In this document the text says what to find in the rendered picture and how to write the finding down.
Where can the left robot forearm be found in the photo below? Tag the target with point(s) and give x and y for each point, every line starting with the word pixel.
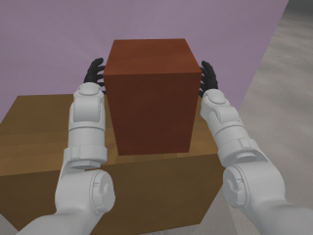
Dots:
pixel 86 131

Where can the robot left hand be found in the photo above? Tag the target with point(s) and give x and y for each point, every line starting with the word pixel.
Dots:
pixel 92 75

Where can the robot right hand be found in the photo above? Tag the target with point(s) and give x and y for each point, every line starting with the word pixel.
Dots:
pixel 208 78

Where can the right robot forearm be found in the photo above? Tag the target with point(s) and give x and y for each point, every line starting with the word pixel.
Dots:
pixel 228 131

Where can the robot right upper arm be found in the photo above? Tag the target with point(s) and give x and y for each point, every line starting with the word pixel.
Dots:
pixel 258 190

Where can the carton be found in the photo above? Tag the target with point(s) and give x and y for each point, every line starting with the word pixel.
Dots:
pixel 152 87

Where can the pedestal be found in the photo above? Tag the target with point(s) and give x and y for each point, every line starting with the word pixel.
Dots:
pixel 153 192

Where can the robot left upper arm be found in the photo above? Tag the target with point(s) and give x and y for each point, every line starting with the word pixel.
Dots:
pixel 81 200

